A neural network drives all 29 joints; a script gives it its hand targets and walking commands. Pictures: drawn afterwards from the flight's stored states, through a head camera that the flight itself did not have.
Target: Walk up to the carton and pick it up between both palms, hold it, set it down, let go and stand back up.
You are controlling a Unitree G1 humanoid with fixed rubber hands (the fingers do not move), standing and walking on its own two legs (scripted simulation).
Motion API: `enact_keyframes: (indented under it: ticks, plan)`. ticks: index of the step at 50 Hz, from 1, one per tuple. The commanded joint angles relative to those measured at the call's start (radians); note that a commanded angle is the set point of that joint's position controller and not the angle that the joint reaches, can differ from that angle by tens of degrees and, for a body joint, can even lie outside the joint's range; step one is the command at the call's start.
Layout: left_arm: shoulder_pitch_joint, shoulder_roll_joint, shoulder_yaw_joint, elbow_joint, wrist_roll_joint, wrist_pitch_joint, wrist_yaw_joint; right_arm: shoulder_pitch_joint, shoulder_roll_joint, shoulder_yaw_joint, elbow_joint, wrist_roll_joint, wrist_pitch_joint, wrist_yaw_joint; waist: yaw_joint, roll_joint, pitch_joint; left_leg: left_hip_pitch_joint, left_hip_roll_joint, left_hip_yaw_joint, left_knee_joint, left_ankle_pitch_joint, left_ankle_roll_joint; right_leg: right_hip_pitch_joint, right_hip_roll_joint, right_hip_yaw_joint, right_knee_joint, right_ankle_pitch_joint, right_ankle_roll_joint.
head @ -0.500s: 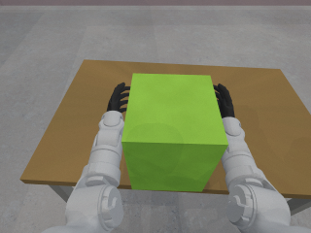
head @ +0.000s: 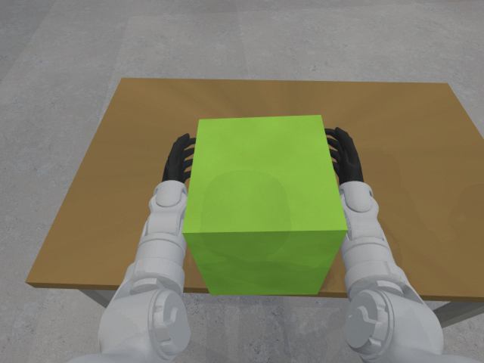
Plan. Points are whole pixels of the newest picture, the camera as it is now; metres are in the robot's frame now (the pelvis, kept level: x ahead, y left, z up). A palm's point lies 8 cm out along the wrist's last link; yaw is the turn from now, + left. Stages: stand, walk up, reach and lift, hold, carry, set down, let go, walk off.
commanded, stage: set down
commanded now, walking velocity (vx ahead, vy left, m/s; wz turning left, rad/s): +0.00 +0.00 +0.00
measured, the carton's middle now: (261, 212) +0.36 -0.02 +0.02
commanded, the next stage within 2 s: none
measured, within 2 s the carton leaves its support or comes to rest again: rests again in 0.24 s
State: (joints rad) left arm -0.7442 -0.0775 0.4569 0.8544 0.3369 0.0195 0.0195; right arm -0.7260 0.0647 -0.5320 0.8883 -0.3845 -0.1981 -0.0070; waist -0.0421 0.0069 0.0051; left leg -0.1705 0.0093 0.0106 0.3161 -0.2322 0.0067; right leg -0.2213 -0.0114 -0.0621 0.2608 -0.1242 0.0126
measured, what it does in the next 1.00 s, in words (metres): stands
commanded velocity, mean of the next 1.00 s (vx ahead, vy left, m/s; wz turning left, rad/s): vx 0.00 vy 0.00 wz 0.00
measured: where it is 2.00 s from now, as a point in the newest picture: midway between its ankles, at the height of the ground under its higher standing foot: outside the picture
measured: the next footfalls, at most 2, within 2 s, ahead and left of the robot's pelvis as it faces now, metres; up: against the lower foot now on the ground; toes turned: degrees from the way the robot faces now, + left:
none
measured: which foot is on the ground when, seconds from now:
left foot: down 0.00-1.00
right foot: down 0.00-1.00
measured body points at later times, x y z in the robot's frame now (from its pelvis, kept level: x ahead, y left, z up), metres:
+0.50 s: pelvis -0.02 +0.00 +0.00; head +0.04 +0.00 +0.45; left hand +0.41 +0.12 +0.06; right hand +0.39 -0.17 +0.07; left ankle -0.05 +0.11 -0.75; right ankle +0.00 -0.12 -0.75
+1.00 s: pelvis -0.01 +0.00 +0.00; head +0.04 +0.00 +0.45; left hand +0.41 +0.12 +0.05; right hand +0.39 -0.18 +0.06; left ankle -0.05 +0.11 -0.75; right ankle +0.00 -0.12 -0.75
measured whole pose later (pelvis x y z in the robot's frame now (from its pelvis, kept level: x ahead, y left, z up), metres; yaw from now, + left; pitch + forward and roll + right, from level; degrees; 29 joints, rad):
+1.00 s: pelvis -0.01 +0.00 +0.00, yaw +0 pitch +6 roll -1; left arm -0.77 -0.10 0.54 0.94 0.41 -0.10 0.00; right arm -0.69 0.08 -0.62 0.89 -0.47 -0.28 0.01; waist -0.03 0.00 0.00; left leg -0.21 0.01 0.01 0.31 -0.20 0.00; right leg -0.26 -0.02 -0.07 0.26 -0.10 0.01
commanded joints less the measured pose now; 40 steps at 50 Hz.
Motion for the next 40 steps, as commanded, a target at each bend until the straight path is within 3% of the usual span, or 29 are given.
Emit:
enact_keyframes:
  ticks: [1,4,6,15,23,26,27,40]
  plan:
    - [-0.558,-0.490,-0.307,-0.075,-0.026,-0.093,-0.059,-0.463,0.529,0.334,0.020,-0.006,-0.082,0.092,0.004,0.013,-0.598,-0.070,-0.003,0.077,0.028,0.523,-0.069,0.485,0.023,-0.034,0.139,0.647,0.003]
    - [-0.545,-0.513,-0.333,-0.058,-0.017,-0.104,-0.039,-0.463,0.516,0.334,0.048,0.006,-0.098,0.093,0.001,0.058,-0.601,0.033,0.017,0.064,0.067,0.627,-0.093,0.367,0.041,-0.050,0.112,0.564,-0.018]
    - [-0.524,-0.511,-0.326,-0.044,-0.007,-0.094,-0.040,-0.453,0.493,0.323,0.061,0.011,-0.093,0.092,0.006,0.057,-0.559,0.053,0.019,0.061,0.067,0.615,-0.094,0.330,0.043,-0.050,0.090,0.513,-0.022]
    - [-0.546,-0.476,-0.250,-0.004,0.013,-0.102,-0.062,-0.470,0.484,0.259,0.051,-0.026,-0.082,0.098,0.002,-0.003,-0.513,-0.077,0.000,0.070,-0.010,0.352,-0.063,0.396,0.015,-0.037,0.080,0.431,0.003]
    - [-0.563,-0.447,-0.177,0.034,0.047,-0.126,-0.072,-0.464,0.486,0.185,0.044,-0.089,-0.076,0.108,0.004,-0.022,-0.483,-0.105,-0.006,0.080,-0.053,0.215,-0.045,0.370,0.002,-0.039,0.061,0.312,0.014]
    - [-0.559,-0.442,-0.158,0.044,0.059,-0.132,-0.073,-0.459,0.487,0.169,0.045,-0.105,-0.080,0.109,0.007,-0.027,-0.475,-0.099,-0.005,0.084,-0.056,0.207,-0.043,0.359,0.003,-0.041,0.056,0.296,0.016]
    - [-0.538,-0.439,-0.159,0.052,0.058,-0.139,-0.075,-0.454,0.487,0.185,0.024,-0.092,-0.085,0.111,0.025,-0.030,-0.487,-0.131,-0.003,0.083,-0.057,0.207,-0.038,0.383,0.007,-0.048,0.058,0.286,0.019]
    - [-0.487,-0.416,-0.129,0.092,0.082,-0.172,-0.090,-0.404,0.490,0.178,0.044,-0.114,-0.094,0.104,0.018,-0.038,-0.395,-0.182,-0.008,0.080,-0.067,0.188,-0.026,0.400,-0.001,-0.038,0.068,0.313,0.028]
